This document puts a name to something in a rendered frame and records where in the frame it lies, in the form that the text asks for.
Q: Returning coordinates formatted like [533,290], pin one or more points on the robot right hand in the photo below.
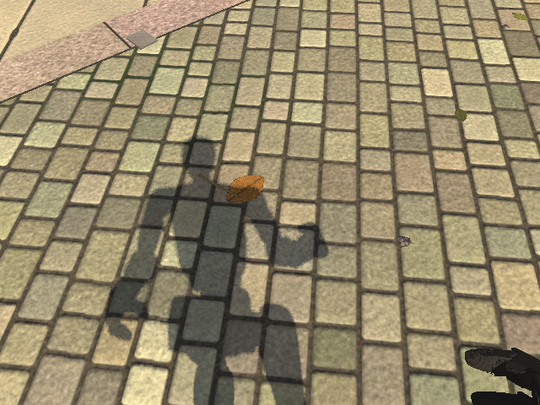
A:
[518,367]

